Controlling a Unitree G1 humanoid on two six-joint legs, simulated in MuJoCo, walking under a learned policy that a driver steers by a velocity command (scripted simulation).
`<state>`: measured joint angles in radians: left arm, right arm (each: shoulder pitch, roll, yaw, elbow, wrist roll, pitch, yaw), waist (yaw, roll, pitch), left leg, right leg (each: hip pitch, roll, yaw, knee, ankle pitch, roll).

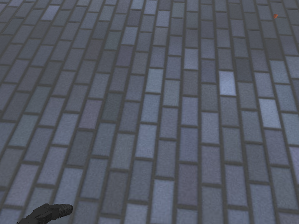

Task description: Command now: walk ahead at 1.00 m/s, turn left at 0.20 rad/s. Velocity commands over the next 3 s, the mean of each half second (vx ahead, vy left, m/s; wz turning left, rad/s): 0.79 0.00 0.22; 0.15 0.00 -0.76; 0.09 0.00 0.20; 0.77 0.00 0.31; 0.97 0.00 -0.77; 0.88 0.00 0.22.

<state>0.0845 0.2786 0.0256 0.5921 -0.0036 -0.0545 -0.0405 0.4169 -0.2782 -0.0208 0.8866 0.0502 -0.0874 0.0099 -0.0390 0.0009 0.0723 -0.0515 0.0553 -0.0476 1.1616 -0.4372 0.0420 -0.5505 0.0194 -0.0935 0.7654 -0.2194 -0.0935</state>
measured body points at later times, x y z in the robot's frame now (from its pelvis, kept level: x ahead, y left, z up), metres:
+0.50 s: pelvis +0.42 +0.08 +0.01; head +0.46 +0.10 +0.46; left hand +0.43 +0.36 -0.13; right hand +0.62 -0.14 -0.09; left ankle +0.55 +0.17 -0.70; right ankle +0.23 -0.09 -0.57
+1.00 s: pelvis +0.55 +0.06 +0.03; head +0.59 +0.02 +0.47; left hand +0.75 +0.32 -0.06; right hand +0.68 -0.25 -0.08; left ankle +0.54 +0.18 -0.66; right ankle +0.56 -0.03 -0.70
